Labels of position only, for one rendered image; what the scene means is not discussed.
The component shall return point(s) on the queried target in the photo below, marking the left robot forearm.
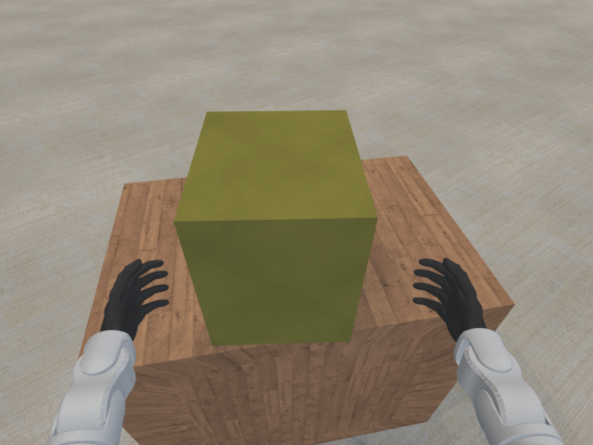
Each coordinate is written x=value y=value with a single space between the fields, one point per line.
x=92 y=410

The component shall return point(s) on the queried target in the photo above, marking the right robot forearm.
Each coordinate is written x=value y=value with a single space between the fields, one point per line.
x=507 y=409

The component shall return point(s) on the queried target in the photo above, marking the robot left hand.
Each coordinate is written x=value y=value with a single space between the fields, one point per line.
x=123 y=311

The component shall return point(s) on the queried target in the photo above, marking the robot right hand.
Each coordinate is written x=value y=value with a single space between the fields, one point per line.
x=459 y=307

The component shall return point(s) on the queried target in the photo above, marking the carton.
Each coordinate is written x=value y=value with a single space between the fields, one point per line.
x=276 y=223

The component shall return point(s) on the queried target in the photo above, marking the pedestal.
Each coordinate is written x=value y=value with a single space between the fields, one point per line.
x=395 y=371

